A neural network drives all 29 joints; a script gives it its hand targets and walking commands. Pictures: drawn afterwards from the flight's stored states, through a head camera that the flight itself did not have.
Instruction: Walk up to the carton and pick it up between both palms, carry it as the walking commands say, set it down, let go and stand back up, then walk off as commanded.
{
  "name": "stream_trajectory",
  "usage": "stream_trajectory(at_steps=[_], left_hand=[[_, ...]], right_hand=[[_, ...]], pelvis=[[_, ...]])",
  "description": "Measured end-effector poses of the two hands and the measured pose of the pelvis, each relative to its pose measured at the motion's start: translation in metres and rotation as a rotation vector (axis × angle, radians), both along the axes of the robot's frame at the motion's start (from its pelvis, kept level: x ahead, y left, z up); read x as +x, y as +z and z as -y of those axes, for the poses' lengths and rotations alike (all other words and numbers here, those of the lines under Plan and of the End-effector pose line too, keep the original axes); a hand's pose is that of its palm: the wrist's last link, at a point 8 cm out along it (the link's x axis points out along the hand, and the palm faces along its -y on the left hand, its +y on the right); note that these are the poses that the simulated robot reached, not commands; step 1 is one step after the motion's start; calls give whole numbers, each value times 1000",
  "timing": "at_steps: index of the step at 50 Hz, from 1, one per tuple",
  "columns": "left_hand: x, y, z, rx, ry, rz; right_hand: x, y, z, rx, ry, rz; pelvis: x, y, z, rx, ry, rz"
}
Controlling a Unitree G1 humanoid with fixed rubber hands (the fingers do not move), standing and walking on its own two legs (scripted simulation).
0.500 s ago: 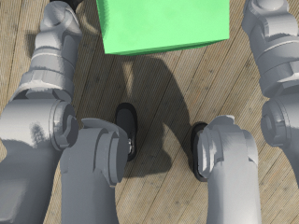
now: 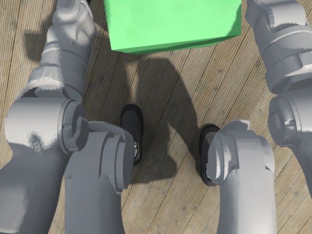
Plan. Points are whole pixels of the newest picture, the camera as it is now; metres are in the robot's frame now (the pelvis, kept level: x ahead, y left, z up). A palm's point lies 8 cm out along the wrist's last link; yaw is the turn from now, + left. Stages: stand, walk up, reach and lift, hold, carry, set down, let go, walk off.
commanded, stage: reach and lift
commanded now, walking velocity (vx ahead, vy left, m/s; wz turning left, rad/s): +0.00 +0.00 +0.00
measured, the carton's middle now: out of the picture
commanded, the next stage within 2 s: none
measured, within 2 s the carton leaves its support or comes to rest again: leaves its support in 0.88 s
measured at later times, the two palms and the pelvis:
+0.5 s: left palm out of the picture +0.55 +0.18 -0.17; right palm out of the picture +0.57 -0.12 -0.18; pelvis +0.01 +0.00 -0.01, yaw -1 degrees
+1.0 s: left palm out of the picture +0.54 +0.19 -0.15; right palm out of the picture +0.56 -0.12 -0.16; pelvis +0.01 +0.00 +0.00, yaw -2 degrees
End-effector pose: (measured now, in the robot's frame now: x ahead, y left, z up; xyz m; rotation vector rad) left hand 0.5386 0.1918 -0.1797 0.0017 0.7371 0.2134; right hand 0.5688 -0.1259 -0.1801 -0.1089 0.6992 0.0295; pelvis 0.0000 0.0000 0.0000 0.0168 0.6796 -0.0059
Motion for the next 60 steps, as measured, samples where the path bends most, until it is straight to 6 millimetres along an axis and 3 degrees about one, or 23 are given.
stream_trajectory(at_steps=[4, 18, 42, 47, 60], left_hand=[[5, 1, 12, -9, -22, 7], [7, 3, 15, -5, -13, -20], [2, 12, 4, 8, -32, -74], [3, 24, 4, 8, -16, -44], [-3, 55, 10, -17, 12, -5]], right_hand=[[0, 0, 0, -8, 5, 3], [2, 2, -2, -3, 3, -28], [-10, 2, -10, 40, -14, -56], [-9, 12, -11, 25, -23, -47], [1, 61, -8, 5, -41, -16]], pelvis=[[1, 1, -1, -1, -4, 1], [3, -2, 2, 8, -21, 5], [12, -5, 1, 10, -40, -27], [9, -4, -1, 8, -43, -30], [3, 10, -3, -1, -40, -57]])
